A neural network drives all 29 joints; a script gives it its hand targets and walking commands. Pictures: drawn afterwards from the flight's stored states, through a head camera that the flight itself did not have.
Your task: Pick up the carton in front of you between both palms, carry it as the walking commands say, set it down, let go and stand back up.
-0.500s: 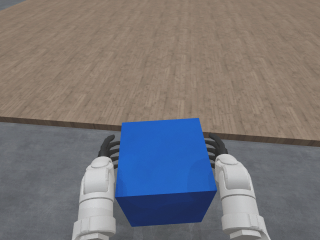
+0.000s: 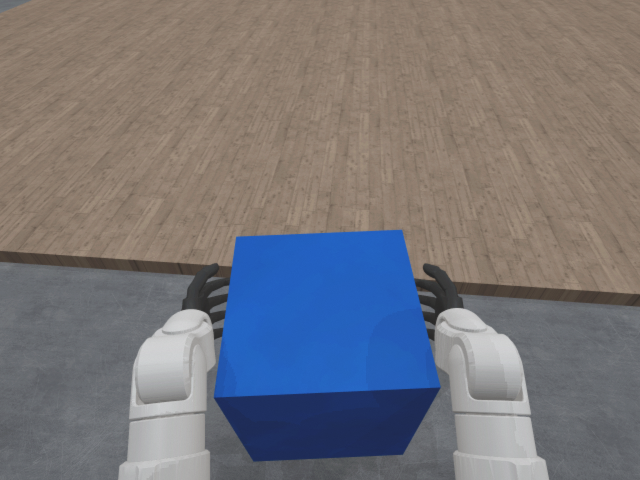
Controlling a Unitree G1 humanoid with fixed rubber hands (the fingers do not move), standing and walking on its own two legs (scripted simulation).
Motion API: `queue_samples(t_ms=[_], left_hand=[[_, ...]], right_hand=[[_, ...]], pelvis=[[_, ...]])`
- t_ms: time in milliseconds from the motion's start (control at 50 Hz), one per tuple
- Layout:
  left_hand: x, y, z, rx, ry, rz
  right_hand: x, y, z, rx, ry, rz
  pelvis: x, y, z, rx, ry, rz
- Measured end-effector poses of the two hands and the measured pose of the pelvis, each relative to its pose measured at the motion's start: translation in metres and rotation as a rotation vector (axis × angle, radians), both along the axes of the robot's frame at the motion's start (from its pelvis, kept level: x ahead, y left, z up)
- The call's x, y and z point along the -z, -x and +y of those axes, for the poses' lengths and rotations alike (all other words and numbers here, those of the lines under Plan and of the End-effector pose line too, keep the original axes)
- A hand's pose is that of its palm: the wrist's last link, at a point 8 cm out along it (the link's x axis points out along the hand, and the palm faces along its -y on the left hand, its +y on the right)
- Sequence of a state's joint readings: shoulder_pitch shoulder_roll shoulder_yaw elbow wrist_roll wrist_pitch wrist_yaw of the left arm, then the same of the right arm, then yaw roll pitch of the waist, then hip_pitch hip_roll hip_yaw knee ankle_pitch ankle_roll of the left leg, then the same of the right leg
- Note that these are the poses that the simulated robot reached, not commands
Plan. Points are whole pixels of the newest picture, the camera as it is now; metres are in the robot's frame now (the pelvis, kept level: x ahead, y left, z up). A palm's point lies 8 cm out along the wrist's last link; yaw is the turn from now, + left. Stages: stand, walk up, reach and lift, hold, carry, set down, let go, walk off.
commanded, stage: carry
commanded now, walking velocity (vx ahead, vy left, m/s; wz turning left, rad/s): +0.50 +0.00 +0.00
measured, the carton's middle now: (324, 351) +0.28 +0.01 +0.01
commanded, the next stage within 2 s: none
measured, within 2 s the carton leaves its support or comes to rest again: neither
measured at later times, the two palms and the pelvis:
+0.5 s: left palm (202, 197) +0.55 +0.21 +0.07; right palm (378, 193) +0.54 -0.09 +0.07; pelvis +0.28 +0.05 -0.01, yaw +0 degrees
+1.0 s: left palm (236, 73) +0.92 +0.19 +0.13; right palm (364, 70) +0.95 -0.11 +0.12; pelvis +0.59 +0.01 -0.01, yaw +3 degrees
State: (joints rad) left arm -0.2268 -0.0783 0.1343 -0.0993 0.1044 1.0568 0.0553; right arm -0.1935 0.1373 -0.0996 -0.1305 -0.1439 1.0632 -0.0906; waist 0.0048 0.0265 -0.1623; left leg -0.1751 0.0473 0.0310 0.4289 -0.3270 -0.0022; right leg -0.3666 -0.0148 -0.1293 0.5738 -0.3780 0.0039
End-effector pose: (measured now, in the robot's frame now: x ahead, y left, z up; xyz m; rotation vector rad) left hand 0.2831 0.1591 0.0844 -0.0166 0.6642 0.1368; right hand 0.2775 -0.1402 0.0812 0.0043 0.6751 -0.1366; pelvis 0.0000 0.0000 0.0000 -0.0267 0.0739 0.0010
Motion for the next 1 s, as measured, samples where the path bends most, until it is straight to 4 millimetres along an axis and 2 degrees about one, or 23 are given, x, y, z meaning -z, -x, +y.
queue_samples(t_ms=[80,120,180,240,320,380,420,500,600,660,740,860,920,1000], left_hand=[[-0.001,-0.032,-0.014,-0.017,0.033,-0.016],[0.003,-0.044,-0.016,-0.027,0.035,0.008],[0.004,-0.061,-0.008,-0.047,0.030,0.049],[-0.002,-0.089,0.004,-0.078,0.034,0.050],[-0.006,-0.139,0.025,-0.099,0.045,0.013],[0.001,-0.186,0.041,-0.095,0.057,-0.022],[0.007,-0.215,0.047,-0.080,0.058,-0.006],[0.013,-0.263,0.047,-0.049,0.069,0.082],[0.002,-0.327,0.041,-0.004,0.058,0.073],[-0.008,-0.368,0.039,-0.006,0.058,0.028],[-0.022,-0.427,0.036,-0.036,0.059,-0.050],[-0.038,-0.536,0.025,-0.069,0.009,-0.156],[-0.040,-0.582,0.024,-0.084,-0.028,-0.087],[-0.049,-0.640,0.027,-0.104,-0.032,-0.018]], right_hand=[[0.000,-0.030,-0.014,0.027,-0.022,-0.016],[0.000,-0.045,-0.016,0.028,-0.034,0.008],[-0.001,-0.072,-0.008,0.009,-0.037,0.050],[-0.006,-0.108,0.004,-0.019,-0.038,0.052],[-0.010,-0.162,0.025,-0.036,-0.036,0.015],[-0.005,-0.206,0.041,-0.029,-0.031,-0.020],[0.001,-0.231,0.047,-0.019,-0.023,-0.005],[0.007,-0.265,0.047,0.026,-0.022,0.081],[-0.006,-0.319,0.042,0.065,-0.020,0.071],[-0.017,-0.362,0.040,0.063,-0.024,0.027],[-0.028,-0.429,0.037,0.041,-0.040,-0.050],[-0.033,-0.552,0.025,-0.029,-0.052,-0.154],[-0.034,-0.609,0.025,-0.078,-0.031,-0.086],[-0.043,-0.674,0.028,-0.095,-0.040,-0.017]], pelvis=[[0.009,-0.037,-0.007,-0.033,0.008,0.008],[0.007,-0.056,-0.008,-0.050,-0.004,0.018],[0.000,-0.086,-0.006,-0.053,-0.026,0.028],[-0.003,-0.117,0.000,-0.048,-0.037,0.028],[0.003,-0.167,0.016,-0.044,-0.037,0.019],[0.019,-0.210,0.033,-0.026,-0.041,-0.002],[0.023,-0.234,0.042,-0.011,-0.050,-0.002],[0.008,-0.275,0.053,0.007,-0.028,0.010],[-0.007,-0.332,0.057,-0.001,-0.003,0.019],[-0.008,-0.372,0.054,-0.008,0.001,0.019],[-0.001,-0.430,0.044,-0.014,-0.012,0.009],[0.030,-0.523,0.023,-0.048,-0.017,-0.025],[0.024,-0.553,0.015,-0.055,-0.025,-0.021],[0.009,-0.594,0.009,-0.054,-0.038,-0.003]])
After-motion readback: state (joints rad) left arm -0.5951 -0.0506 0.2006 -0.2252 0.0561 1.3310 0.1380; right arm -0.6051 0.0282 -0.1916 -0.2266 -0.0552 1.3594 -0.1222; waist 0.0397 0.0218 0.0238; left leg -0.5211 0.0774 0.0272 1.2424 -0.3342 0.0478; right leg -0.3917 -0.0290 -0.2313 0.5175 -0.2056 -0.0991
